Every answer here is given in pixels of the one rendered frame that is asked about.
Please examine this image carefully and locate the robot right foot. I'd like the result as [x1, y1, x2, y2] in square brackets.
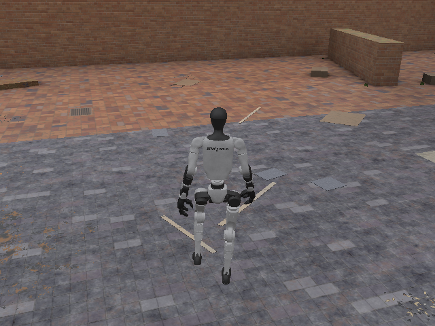
[222, 267, 231, 285]

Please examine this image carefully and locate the right robot hand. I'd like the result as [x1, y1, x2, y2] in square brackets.
[240, 189, 256, 204]

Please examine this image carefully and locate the right robot forearm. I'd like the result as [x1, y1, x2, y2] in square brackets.
[243, 165, 254, 192]

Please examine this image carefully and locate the right robot upper arm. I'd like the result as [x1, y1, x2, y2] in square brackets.
[232, 137, 250, 175]

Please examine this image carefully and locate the left robot hand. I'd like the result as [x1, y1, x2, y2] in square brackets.
[177, 197, 193, 217]

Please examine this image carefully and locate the humanoid robot head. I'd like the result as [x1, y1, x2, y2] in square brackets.
[207, 107, 230, 141]

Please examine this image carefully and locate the left robot forearm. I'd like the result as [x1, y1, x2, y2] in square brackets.
[179, 165, 193, 199]

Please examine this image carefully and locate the left robot upper arm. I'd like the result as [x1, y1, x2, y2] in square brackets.
[187, 137, 204, 176]

